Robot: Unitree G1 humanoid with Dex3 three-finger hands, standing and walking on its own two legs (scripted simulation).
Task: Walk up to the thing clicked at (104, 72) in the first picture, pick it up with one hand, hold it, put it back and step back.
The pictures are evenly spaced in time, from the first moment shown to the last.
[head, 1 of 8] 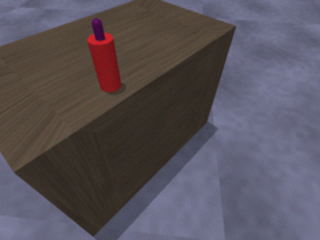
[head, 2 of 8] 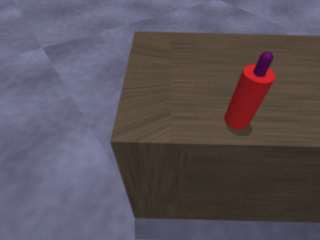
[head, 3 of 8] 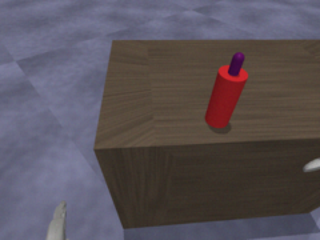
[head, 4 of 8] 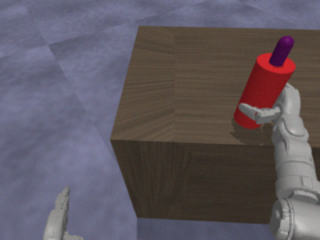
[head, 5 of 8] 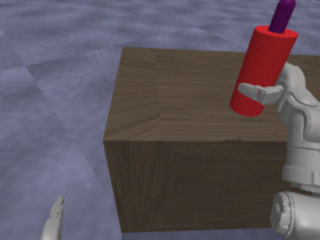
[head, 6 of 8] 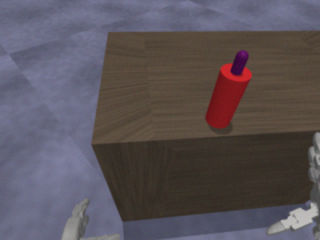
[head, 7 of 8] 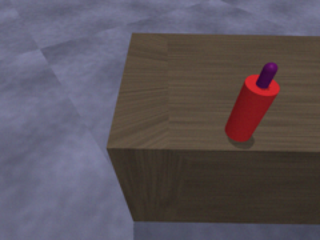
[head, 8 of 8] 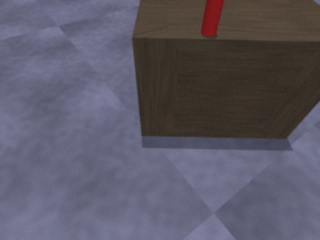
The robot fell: no
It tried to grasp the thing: yes
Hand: right
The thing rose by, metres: 0.21
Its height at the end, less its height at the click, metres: +0.00
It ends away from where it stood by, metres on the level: 0.03
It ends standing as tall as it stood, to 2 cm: yes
